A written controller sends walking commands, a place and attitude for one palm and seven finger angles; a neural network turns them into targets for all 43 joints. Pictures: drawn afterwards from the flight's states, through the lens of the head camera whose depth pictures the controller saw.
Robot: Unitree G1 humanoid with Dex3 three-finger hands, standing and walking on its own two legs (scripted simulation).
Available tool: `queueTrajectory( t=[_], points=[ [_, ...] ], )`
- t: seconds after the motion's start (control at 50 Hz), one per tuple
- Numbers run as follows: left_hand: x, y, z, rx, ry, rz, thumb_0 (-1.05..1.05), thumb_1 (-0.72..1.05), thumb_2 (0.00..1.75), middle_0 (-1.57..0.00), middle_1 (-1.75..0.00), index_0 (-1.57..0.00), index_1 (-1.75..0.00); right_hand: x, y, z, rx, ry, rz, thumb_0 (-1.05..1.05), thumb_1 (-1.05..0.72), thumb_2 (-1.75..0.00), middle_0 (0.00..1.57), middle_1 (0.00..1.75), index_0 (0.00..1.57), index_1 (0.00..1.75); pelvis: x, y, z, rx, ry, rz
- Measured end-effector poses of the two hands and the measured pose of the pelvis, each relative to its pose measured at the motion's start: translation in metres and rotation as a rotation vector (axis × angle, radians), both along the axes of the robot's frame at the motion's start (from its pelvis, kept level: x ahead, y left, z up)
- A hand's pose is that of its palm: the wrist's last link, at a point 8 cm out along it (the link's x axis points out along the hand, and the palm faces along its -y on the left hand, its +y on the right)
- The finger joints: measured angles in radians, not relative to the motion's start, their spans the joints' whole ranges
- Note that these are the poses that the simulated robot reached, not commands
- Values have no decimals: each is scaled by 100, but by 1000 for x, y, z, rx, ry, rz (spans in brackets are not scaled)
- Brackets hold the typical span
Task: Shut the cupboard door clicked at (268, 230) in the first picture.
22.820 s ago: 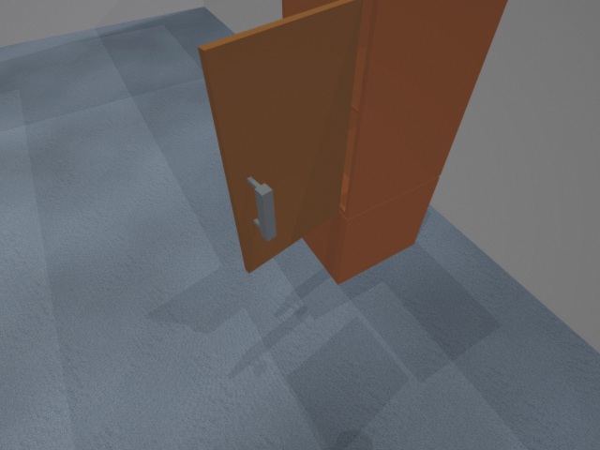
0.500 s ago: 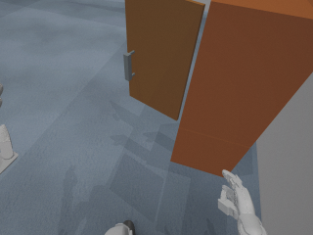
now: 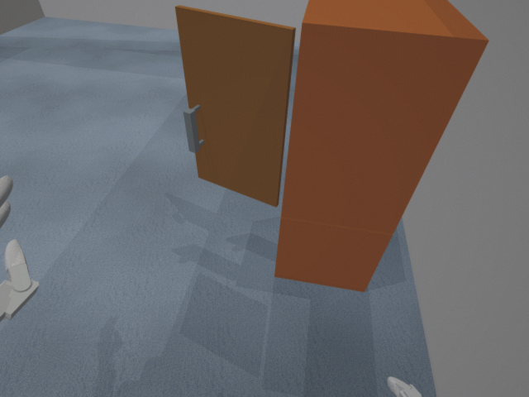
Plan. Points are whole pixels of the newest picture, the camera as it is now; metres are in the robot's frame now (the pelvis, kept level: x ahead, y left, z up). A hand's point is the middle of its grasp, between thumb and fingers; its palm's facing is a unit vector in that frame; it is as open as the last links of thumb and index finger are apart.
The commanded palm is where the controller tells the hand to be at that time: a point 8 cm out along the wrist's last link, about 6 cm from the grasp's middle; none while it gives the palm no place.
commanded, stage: stop stepping back and stand still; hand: left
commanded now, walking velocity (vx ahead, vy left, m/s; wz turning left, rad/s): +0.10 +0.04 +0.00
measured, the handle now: (195, 128) +0.94 +0.24 -0.10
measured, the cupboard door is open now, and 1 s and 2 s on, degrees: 73 73 73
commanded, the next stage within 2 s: let the arm hang, fingers relaxed in 0.44 s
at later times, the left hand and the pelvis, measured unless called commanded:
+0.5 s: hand (36, 263) +0.23 +0.27 +0.16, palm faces +0.40 -0.79 -0.45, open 7.4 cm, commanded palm +0.17 +0.31 +0.18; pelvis +0.03 +0.01 +0.00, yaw -1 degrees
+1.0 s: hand out of the picture +0.00 +0.20 -0.17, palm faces +0.03 -0.98 -0.20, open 7.0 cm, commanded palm none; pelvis +0.01 +0.01 +0.01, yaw +1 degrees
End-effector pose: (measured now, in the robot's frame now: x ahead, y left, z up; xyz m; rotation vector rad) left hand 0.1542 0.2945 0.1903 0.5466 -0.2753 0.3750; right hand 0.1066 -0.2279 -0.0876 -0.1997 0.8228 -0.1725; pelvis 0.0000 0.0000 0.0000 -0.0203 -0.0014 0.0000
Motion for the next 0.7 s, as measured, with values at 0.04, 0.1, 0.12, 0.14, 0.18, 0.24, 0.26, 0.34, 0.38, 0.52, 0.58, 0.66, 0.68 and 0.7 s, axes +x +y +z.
queueTrajectory(
  t=[0.04, 0.1, 0.12, 0.14, 0.18, 0.24, 0.26, 0.34, 0.38, 0.52, 0.58, 0.66, 0.68, 0.7],
  points=[
    [-2, 2, 0, -9, -5, 15, 1, 89, 90, -22, -30, -22, -30, 0, -4, -1, -5, 2, -9, 1, -90, -90, 21, 30, 20, 30, 1, 1, 0, 4, -6, -10],
    [-2, 10, -3, -24, -29, 40, 1, 89, 90, -22, -30, -22, -30, 5, -10, 0, -33, -9, -9, 1, -90, -90, 20, 30, 20, 30, 5, 5, -2, -3, -16, -3],
    [-1, 14, -5, -31, -37, 48, 1, 89, 90, -22, -30, -22, -30, 7, -11, 0, -44, -12, -10, 1, -90, -90, 20, 30, 20, 30, 5, 7, -4, -4, -21, 2],
    [0, 17, -7, -41, -41, 55, 1, 89, 90, -22, -30, -22, -30, 10, -12, 1, -52, -15, -12, 1, -90, -90, 20, 30, 20, 30, 6, 9, -4, -1, -26, 2],
    [4, 23, -11, -61, -36, 66, 1, 89, 90, -22, -30, -22, -30, 17, -11, 5, -64, -26, -15, 1, -90, -90, 20, 30, 20, 30, 9, 12, -3, 4, -29, -4],
    [12, 27, -15, -72, -15, 70, 1, 89, 90, -22, -30, -21, -30, 29, -6, 13, -70, -56, -8, 1, -91, -90, 20, 30, 20, 30, 12, 15, -1, 10, -18, -7],
    [14, 27, -16, -70, -9, 67, 1, 89, 90, -22, -30, -21, -30, 33, -3, 15, -68, -65, -2, 1, -91, -90, 20, 30, 20, 30, 13, 16, 0, 12, -14, -7],
    [24, 23, -11, -48, 3, 39, 2, 89, 90, -21, -30, -21, -30, 50, 9, 21, -47, -96, 27, 1, -91, -90, 20, 30, 20, 30, 16, 15, 3, 14, 6, -8],
    [28, 20, -8, -35, 9, 23, 2, 89, 90, -21, -30, -21, -30, 58, 15, 22, -32, -105, 39, 1, -91, -90, 20, 30, 20, 30, 18, 15, 3, 12, 15, -10],
    [35, 17, -8, -23, 52, 16, 2, 89, 90, -22, -30, -21, -30, 75, 22, 19, 4, -105, 47, 1, -90, -90, 20, 30, 20, 30, 26, 14, 4, 8, 25, -17],
    [43, 19, -33, -41, 150, 10, 1, 90, 90, -21, -30, -21, -30, 79, 19, 10, 27, -98, 80, 1, -90, -90, 20, 30, 20, 30, 25, 16, 1, 7, 28, -6],
    [51, 17, -148, -215, 607, 48, 0, 90, 90, -20, -30, -20, -30, 73, 5, -14, 23, -6, 108, 1, -90, -90, 20, 30, 20, 30, 18, 21, -5, 13, 25, 4],
    [44, 12, -179, -261, 729, 56, 0, 91, 90, -20, -30, -20, -30, 68, 1, -18, 18, 20, 101, 1, -90, -90, 20, 30, 20, 30, 17, 21, -6, 15, 21, 6],
    [34, 4, -208, -304, 845, 60, 1, 91, 90, -20, -30, -20, -30, 62, -3, -20, 11, 47, 91, 1, -90, -90, 20, 30, 20, 30, 16, 21, -6, 18, 17, 7]
  ],
)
